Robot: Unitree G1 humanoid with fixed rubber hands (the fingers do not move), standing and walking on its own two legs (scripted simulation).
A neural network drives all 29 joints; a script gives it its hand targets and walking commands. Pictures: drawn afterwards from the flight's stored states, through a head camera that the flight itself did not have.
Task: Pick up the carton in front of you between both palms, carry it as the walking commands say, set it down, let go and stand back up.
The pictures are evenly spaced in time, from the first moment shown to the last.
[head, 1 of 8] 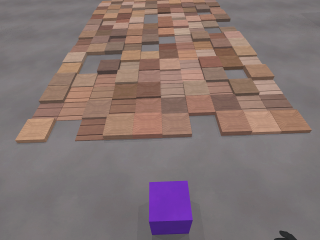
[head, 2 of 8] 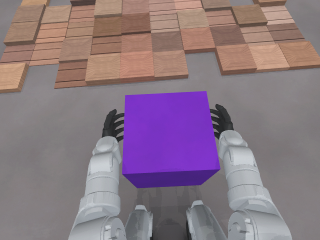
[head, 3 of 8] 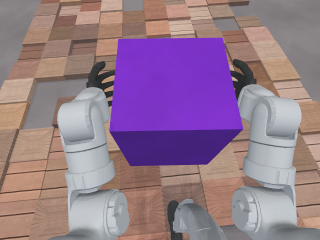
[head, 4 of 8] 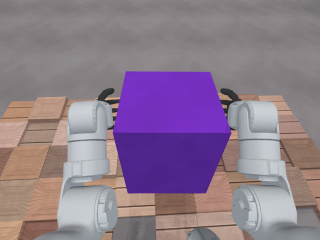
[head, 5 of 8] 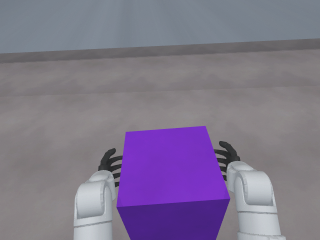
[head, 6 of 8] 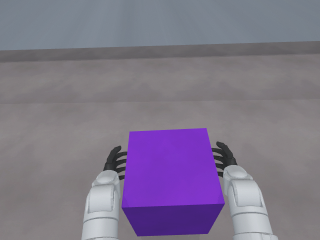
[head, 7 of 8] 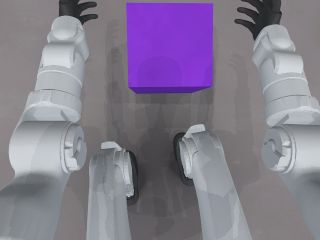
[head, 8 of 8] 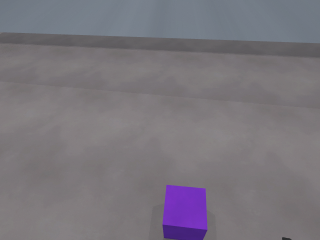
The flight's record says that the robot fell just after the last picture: no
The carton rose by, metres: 0.79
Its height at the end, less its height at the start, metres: +0.00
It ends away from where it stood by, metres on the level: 6.17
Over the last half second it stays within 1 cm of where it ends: yes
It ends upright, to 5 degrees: yes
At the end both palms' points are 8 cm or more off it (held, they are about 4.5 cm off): yes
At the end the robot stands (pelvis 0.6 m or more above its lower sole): yes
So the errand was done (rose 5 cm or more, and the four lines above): yes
